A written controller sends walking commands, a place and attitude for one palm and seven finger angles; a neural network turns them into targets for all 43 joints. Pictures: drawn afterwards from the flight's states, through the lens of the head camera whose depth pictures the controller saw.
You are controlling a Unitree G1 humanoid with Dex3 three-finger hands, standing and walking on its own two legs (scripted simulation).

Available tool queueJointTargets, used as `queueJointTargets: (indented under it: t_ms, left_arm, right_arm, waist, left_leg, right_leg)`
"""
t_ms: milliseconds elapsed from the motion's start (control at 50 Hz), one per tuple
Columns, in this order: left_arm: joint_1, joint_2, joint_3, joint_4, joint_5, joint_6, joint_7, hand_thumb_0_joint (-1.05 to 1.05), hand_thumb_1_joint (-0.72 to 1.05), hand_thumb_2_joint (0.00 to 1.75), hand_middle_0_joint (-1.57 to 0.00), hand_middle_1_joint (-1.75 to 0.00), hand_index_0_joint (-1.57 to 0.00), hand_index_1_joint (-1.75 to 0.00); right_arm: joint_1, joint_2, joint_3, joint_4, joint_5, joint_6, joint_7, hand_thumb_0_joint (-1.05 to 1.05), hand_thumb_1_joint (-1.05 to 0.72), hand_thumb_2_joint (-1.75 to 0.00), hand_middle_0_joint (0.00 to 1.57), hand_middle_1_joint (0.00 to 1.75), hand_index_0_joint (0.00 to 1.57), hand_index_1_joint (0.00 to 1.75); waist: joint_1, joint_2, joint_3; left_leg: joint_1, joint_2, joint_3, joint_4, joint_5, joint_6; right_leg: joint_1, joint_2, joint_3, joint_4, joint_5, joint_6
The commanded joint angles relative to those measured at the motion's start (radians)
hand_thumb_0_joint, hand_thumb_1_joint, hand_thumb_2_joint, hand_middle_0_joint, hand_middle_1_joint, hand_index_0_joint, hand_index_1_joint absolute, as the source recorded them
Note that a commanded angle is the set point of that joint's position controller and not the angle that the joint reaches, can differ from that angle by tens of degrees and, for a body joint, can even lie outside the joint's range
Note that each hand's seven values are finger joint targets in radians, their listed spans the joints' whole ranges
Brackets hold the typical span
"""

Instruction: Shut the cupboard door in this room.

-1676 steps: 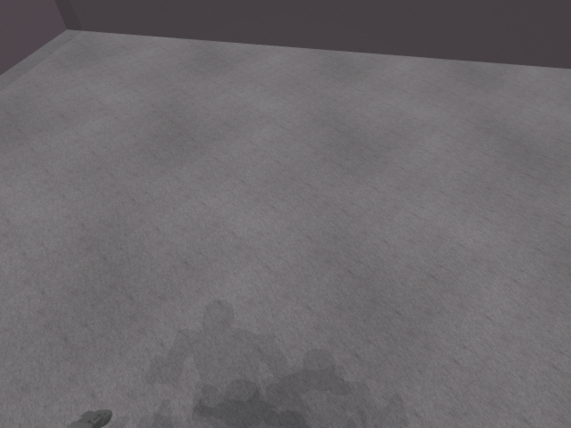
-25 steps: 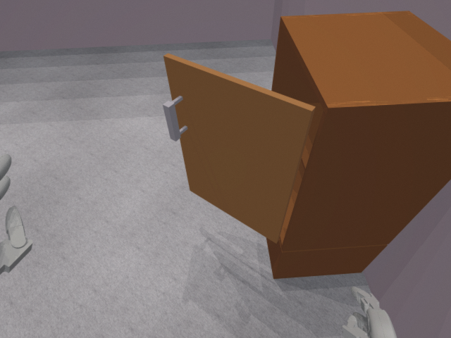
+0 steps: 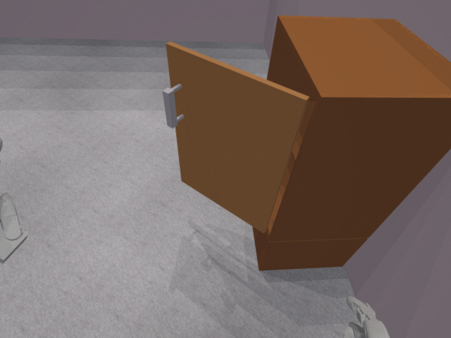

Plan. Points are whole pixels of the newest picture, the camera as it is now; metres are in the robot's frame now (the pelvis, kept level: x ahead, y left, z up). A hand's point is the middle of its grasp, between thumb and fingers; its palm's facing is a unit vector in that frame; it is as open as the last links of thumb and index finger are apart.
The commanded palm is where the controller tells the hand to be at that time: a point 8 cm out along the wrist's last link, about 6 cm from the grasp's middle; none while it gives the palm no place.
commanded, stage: step back with the hand held close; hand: left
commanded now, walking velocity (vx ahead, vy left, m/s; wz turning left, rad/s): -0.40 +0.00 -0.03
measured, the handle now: (175, 105) +0.75 +0.19 -0.02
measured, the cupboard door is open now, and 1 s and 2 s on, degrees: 50 50 50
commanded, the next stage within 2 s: stop stepping back and stand still in 0.80 s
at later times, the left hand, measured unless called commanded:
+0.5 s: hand out of the picture +0.13 +0.28 +0.18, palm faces +0.49 -0.71 -0.51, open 7.4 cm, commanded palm +0.06 +0.31 +0.19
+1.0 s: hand out of the picture +0.04 +0.31 +0.18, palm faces +0.47 -0.77 -0.42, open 7.4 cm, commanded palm -0.04 +0.34 +0.19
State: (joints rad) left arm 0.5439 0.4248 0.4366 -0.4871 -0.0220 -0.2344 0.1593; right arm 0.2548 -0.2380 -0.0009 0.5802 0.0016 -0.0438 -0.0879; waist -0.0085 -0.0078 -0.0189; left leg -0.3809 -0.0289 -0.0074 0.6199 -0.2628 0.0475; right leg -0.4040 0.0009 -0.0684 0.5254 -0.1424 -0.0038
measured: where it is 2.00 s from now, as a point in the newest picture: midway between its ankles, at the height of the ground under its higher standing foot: outside the picture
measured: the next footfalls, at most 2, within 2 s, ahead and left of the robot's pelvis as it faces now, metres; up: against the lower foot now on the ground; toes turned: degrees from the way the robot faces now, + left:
right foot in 0.54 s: -0.04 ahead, -0.13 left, +0.00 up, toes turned +12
right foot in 1.16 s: -0.21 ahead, -0.05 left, +0.00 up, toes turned +1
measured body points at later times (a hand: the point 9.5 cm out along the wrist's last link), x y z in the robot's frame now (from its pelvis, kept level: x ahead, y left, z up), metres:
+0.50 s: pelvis -0.05 -0.01 +0.00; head -0.05 +0.02 +0.45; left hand +0.10 +0.32 +0.20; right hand +0.12 -0.25 -0.07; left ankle +0.04 +0.10 -0.73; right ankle -0.03 -0.13 -0.71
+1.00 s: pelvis -0.15 +0.03 +0.00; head -0.15 +0.06 +0.45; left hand +0.01 +0.35 +0.20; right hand +0.03 -0.21 -0.05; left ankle +0.03 +0.10 -0.72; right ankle -0.13 -0.13 -0.70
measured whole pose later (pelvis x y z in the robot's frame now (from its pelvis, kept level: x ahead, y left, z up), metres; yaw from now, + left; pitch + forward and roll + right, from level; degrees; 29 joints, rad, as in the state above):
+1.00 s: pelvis -0.15 +0.03 +0.00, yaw +4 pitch +0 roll -7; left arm 0.49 0.47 0.45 -0.47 -0.05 -0.26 0.13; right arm 0.21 -0.21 -0.03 0.60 0.00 -0.08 -0.08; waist -0.02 0.04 -0.01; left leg -0.52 0.05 0.01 0.46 -0.12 0.03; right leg -0.37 0.11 0.04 0.72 -0.45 0.02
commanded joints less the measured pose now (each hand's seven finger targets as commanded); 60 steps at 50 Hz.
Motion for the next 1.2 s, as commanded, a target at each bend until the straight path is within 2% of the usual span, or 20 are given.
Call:
queueJointTargets:
  t_ms: [0,120,240,300,380,460,560,620,740,840,880,940,1000,1060,1080,1100,1120,1140,1160,1180]
  left_arm:
    - [-0.050,0.187,0.153,-0.195,0.009,-0.077,0.014,0.00,0.90,0.90,-0.20,-0.30,-0.20,-0.30]
    - [-0.028,0.184,0.153,-0.205,0.001,-0.079,0.003,0.00,0.90,0.90,-0.20,-0.30,-0.20,-0.30]
    - [-0.053,0.218,0.146,-0.214,-0.013,-0.079,0.027,0.00,0.90,0.90,-0.20,-0.30,-0.20,-0.30]
    - [-0.009,0.219,0.154,-0.208,-0.016,-0.084,0.041,0.00,0.90,0.90,-0.20,-0.30,-0.20,-0.30]
    - [-0.024,0.196,0.172,-0.216,0.004,-0.095,0.035,0.00,0.90,0.90,-0.20,-0.30,-0.20,-0.30]
    - [-0.004,0.203,0.196,-0.158,0.016,-0.092,0.001,0.00,0.90,0.90,-0.20,-0.30,-0.20,-0.30]
    - [-0.081,0.193,0.129,-0.259,-0.020,-0.122,0.000,0.00,0.90,0.90,-0.20,-0.30,-0.20,-0.30]
    - [-0.159,0.202,0.085,-0.292,-0.022,-0.113,0.004,0.00,0.90,0.90,-0.20,-0.30,-0.20,-0.30]
    - [-0.059,0.238,0.153,-0.185,-0.020,-0.112,-0.003,0.00,0.90,0.90,-0.20,-0.30,-0.20,-0.30]
    - [-0.068,0.224,0.126,-0.129,-0.026,-0.106,0.001,0.00,0.90,0.90,-0.20,-0.30,-0.20,-0.30]
    - [-0.086,0.211,0.113,-0.149,-0.032,-0.106,-0.003,0.00,0.90,0.90,-0.20,-0.30,-0.20,-0.30]
    - [-0.096,0.212,0.136,-0.255,-0.037,-0.089,-0.013,0.00,0.90,0.90,-0.20,-0.30,-0.20,-0.30]
    - [-0.013,0.222,0.143,-0.345,-0.055,-0.067,-0.015,0.00,0.90,0.90,-0.20,-0.30,-0.20,-0.30]
    - [0.081,0.236,0.163,-0.358,-0.075,-0.005,0.003,0.00,0.90,0.90,-0.20,-0.30,-0.20,-0.30]
    - [0.080,0.219,0.142,-0.356,-0.073,0.018,0.004,0.00,0.90,0.90,-0.20,-0.30,-0.20,-0.30]
    - [0.043,0.249,0.159,-0.362,-0.060,0.029,0.013,0.00,0.90,0.90,-0.20,-0.30,-0.20,-0.30]
    - [-0.015,0.284,0.181,-0.364,-0.050,0.025,0.020,0.00,0.90,0.90,-0.20,-0.30,-0.20,-0.30]
    - [-0.171,0.311,0.199,-0.381,-0.049,0.021,0.025,0.00,0.90,0.90,-0.20,-0.30,-0.20,-0.30]
    - [-0.247,0.328,0.228,-0.295,-0.055,0.025,0.029,0.00,0.90,0.90,-0.20,-0.30,-0.20,-0.30]
    - [-0.246,0.183,0.100,-0.130,-0.041,0.046,0.023,0.00,0.90,0.90,-0.20,-0.30,-0.20,-0.30]
  right_arm:
    - [-0.128,-0.142,-0.062,-0.163,-0.004,-0.066,-0.014,0.00,-0.90,-0.90,0.20,0.30,0.20,0.30]
    - [-0.111,-0.132,-0.071,-0.154,-0.002,-0.068,0.002,0.00,-0.90,-0.90,0.20,0.30,0.20,0.30]
    - [-0.106,-0.095,-0.070,-0.131,-0.005,-0.043,0.021,0.00,-0.90,-0.90,0.20,0.30,0.20,0.30]
    - [-0.120,-0.099,-0.068,-0.129,-0.001,-0.025,0.011,0.00,-0.90,-0.90,0.20,0.30,0.20,0.30]
    - [-0.136,-0.138,-0.066,-0.149,0.003,-0.045,-0.012,0.00,-0.90,-0.90,0.20,0.30,0.20,0.30]
    - [-0.180,-0.154,-0.092,-0.156,-0.003,-0.094,-0.010,0.00,-0.90,-0.90,0.20,0.30,0.20,0.30]
    - [-0.129,-0.105,-0.069,-0.080,-0.018,-0.115,0.006,0.00,-0.90,-0.90,0.20,0.30,0.20,0.30]
    - [-0.144,-0.097,-0.077,-0.083,0.007,-0.109,0.003,0.00,-0.90,-0.90,0.20,0.30,0.20,0.30]
    - [-0.173,-0.086,-0.069,-0.128,0.002,-0.063,0.006,0.00,-0.90,-0.90,0.20,0.30,0.20,0.30]
    - [-0.136,-0.096,-0.061,-0.131,0.004,-0.049,0.003,0.00,-0.90,-0.90,0.20,0.30,0.20,0.30]
    - [-0.121,-0.112,-0.060,-0.136,0.008,-0.058,0.000,0.00,-0.90,-0.90,0.20,0.30,0.20,0.30]
    - [-0.146,-0.134,-0.082,-0.155,-0.013,-0.098,-0.001,0.00,-0.90,-0.90,0.20,0.30,0.20,0.30]
    - [-0.130,-0.081,-0.082,-0.137,-0.011,-0.141,0.025,0.00,-0.90,-0.90,0.20,0.30,0.20,0.30]
    - [-0.115,-0.057,-0.075,-0.116,-0.017,-0.147,0.038,0.00,-0.90,-0.90,0.20,0.30,0.20,0.30]
    - [-0.119,-0.056,-0.076,-0.108,-0.025,-0.138,0.043,0.00,-0.90,-0.90,0.20,0.30,0.20,0.30]
    - [-0.124,-0.056,-0.074,-0.090,-0.009,-0.128,0.047,0.00,-0.90,-0.90,0.20,0.30,0.20,0.30]
    - [-0.128,-0.083,-0.086,-0.056,0.002,-0.111,0.046,0.00,-0.90,-0.90,0.20,0.30,0.20,0.30]
    - [-0.102,-0.091,-0.073,-0.024,-0.022,-0.099,0.040,0.00,-0.90,-0.90,0.20,0.30,0.20,0.30]
    - [-0.089,-0.090,-0.039,-0.040,-0.038,-0.079,0.050,0.00,-0.90,-0.90,0.20,0.30,0.20,0.30]
    - [-0.073,-0.016,-0.012,-0.049,-0.015,-0.057,0.031,0.00,-0.90,-0.90,0.20,0.30,0.20,0.30]
  waist:
    - [0.012,0.167,-0.072]
    - [0.003,0.057,-0.118]
    - [-0.017,-0.104,-0.109]
    - [-0.024,-0.009,-0.114]
    - [-0.018,0.254,-0.076]
    - [0.020,0.224,-0.079]
    - [-0.016,0.110,-0.188]
    - [-0.022,0.034,-0.302]
    - [-0.023,0.041,-0.055]
    - [-0.033,0.008,0.013]
    - [-0.036,0.097,0.009]
    - [0.017,0.365,-0.159]
    - [0.049,0.250,-0.270]
    - [0.045,0.305,-0.267]
    - [0.049,0.289,-0.233]
    - [0.049,0.069,-0.155]
    - [0.018,-0.260,0.002]
    - [-0.034,-0.235,0.066]
    - [-0.057,-0.080,0.017]
    - [-0.039,-0.109,-0.003]
  left_leg:
    - [-0.506,0.187,-0.212,-0.352,-0.247,0.072]
    - [-0.451,0.115,-0.126,-0.199,-0.224,0.043]
    - [-0.088,0.016,-0.024,0.052,-0.158,-0.025]
    - [-0.048,0.046,-0.062,-0.075,-0.162,-0.006]
    - [-0.473,0.238,-0.261,-0.434,-0.465,0.080]
    - [-0.575,0.322,-0.268,-0.423,-0.512,0.116]
    - [0.082,0.166,-0.030,-0.137,0.223,-0.006]
    - [0.310,0.122,0.044,-0.072,0.390,-0.042]
    - [0.178,0.078,0.015,-0.028,-0.107,-0.068]
    - [0.219,0.082,-0.041,-0.049,-0.119,-0.070]
    - [0.146,0.150,-0.131,-0.222,-0.271,-0.053]
    - [-0.176,0.333,-0.315,-0.665,-0.632,-0.048]
    - [0.088,0.251,-0.084,-0.550,-0.347,-0.087]
    - [0.129,0.207,0.048,-0.545,-0.258,-0.152]
    - [0.079,0.143,0.141,-0.442,-0.226,-0.204]
    - [0.134,0.036,0.269,-0.060,-0.187,-0.220]
    - [0.159,0.042,0.047,0.545,-0.197,-0.157]
    - [-0.007,0.063,-0.104,0.819,-0.178,-0.104]
    - [0.111,0.163,-0.146,0.795,-0.122,-0.105]
    - [0.028,0.109,-0.023,0.506,-0.133,-0.082]
  right_leg:
    - [0.547,0.032,0.109,0.176,0.160,0.022]
    - [0.477,-0.042,0.224,0.112,0.236,-0.001]
    - [0.041,-0.224,0.333,-0.255,-0.233,-0.080]
    - [0.016,-0.140,0.211,-0.217,-0.257,-0.038]
    - [0.397,0.073,0.082,0.171,-0.077,0.032]
    - [0.505,0.122,0.122,0.313,-0.123,0.030]
    - [0.105,-0.025,0.270,-0.046,0.278,-0.005]
    - [0.031,-0.020,0.233,-0.102,0.357,0.056]
    - [-0.214,-0.062,0.303,-0.303,-0.385,-0.042]
    - [-0.338,-0.031,0.221,-0.305,-0.446,-0.029]
    - [-0.250,0.042,0.142,-0.198,-0.461,-0.002]
    - [0.242,0.202,0.018,0.412,-0.376,0.014]
    - [0.165,0.185,-0.027,0.482,-0.413,0.000]
    - [0.277,0.182,-0.111,0.198,-0.439,-0.021]
    - [0.328,0.164,-0.139,0.043,-0.480,-0.051]
    - [0.133,0.013,-0.031,-0.226,-0.495,-0.113]
    - [-0.333,-0.302,0.398,-0.413,-0.571,-0.197]
    - [-0.445,-0.432,0.487,-0.441,-0.588,-0.290]
    - [-0.501,-0.436,0.479,-0.391,-0.511,-0.276]
    - [-0.266,-0.240,0.250,-0.358,-0.637,-0.138]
